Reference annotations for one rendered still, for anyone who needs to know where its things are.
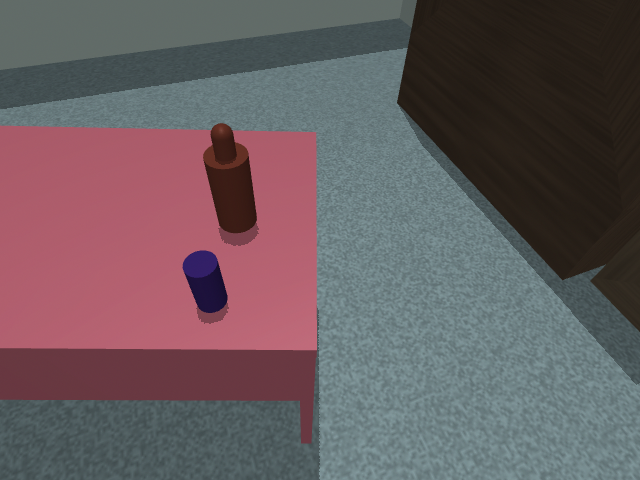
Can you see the desk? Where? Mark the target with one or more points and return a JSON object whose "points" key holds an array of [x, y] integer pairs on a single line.
{"points": [[95, 224]]}

